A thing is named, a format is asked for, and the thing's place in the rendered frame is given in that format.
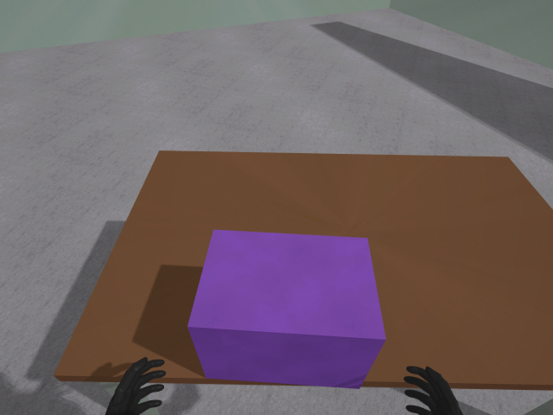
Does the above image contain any right robot hand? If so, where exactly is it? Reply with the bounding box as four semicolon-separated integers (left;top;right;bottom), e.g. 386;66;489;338
404;366;463;415

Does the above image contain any carton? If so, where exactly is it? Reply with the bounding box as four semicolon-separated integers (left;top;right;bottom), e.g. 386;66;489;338
188;230;386;389

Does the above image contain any table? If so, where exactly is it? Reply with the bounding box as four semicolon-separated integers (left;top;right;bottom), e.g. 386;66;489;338
54;150;553;415

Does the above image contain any left robot hand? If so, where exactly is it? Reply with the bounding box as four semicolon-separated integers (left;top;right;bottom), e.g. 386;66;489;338
105;357;166;415

